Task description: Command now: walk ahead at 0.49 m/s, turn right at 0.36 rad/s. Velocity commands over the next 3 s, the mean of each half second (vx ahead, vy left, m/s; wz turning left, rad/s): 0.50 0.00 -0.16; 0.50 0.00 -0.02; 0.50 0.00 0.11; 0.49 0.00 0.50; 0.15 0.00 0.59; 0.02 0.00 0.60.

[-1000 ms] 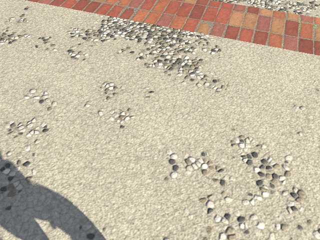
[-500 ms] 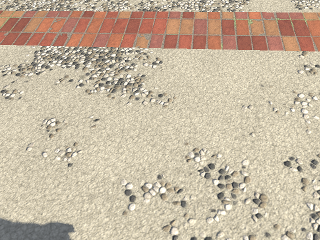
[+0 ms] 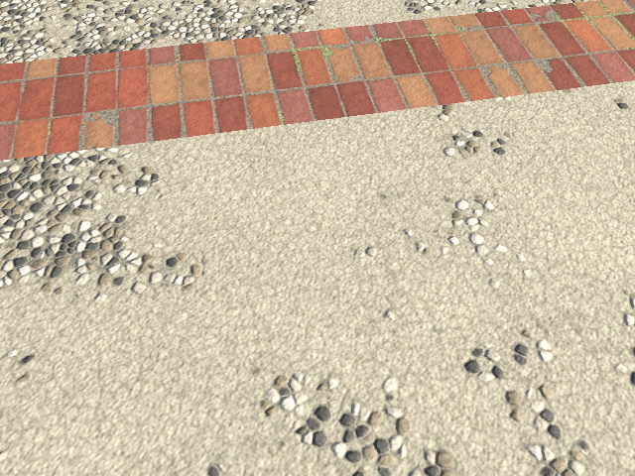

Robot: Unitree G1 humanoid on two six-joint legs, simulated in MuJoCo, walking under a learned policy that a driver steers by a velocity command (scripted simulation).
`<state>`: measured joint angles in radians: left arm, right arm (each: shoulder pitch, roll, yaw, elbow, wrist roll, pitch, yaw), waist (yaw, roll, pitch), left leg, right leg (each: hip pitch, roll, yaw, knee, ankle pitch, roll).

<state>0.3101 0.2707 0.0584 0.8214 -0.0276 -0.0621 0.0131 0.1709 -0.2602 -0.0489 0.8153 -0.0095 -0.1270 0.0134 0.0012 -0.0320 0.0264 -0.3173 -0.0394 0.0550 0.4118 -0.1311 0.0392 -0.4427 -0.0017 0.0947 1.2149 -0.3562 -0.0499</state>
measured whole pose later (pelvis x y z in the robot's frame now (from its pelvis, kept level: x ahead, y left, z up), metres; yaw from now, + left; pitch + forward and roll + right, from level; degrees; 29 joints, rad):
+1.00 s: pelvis +0.54 -0.04 -0.01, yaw -3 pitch +2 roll +0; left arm 0.37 0.26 0.04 0.91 -0.02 -0.08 0.00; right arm 0.09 -0.26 -0.04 0.80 0.01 -0.10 0.04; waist 0.03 -0.01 0.03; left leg -0.44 -0.02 0.06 0.55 -0.15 0.06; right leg -0.25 0.00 0.05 1.10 -0.46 -0.04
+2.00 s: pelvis +1.06 -0.03 -0.02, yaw +19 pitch +1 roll -2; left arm 0.30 0.28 0.09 0.93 -0.02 -0.05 0.02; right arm 0.07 -0.26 -0.07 0.71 0.02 -0.03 0.05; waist 0.04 0.02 0.05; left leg -0.51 0.03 0.06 0.61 -0.10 0.11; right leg 0.04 -0.10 -0.30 0.53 -0.47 0.06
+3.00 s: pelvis +1.21 +0.04 -0.01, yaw +55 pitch +2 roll -1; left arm 0.11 0.32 0.09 0.74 0.00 0.02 0.03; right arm 0.20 -0.30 -0.08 0.60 -0.01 0.04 0.01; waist 0.01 -0.04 0.05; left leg -0.32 -0.02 -0.02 0.58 -0.29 0.04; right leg -0.45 -0.07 -0.02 0.94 -0.50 0.06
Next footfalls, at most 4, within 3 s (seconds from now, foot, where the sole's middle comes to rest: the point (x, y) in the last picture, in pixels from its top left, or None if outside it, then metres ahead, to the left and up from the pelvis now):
0.36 right None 0.34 -0.17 -0.77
0.90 left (311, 382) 0.67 0.04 -0.77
1.46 right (411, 278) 0.96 -0.21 -0.77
2.00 left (292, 211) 1.18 0.10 -0.77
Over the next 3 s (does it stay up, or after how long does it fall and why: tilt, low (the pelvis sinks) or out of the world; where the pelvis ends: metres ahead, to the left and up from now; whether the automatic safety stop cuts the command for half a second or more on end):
stays up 1.21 0.04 -0.01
